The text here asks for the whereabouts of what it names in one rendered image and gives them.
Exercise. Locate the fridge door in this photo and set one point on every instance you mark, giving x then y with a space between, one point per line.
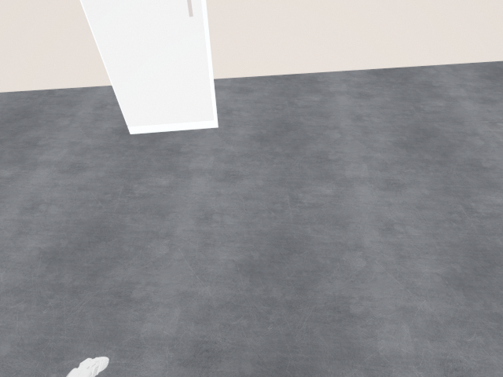
156 57

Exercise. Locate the left robot hand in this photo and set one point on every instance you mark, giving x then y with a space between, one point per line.
89 367

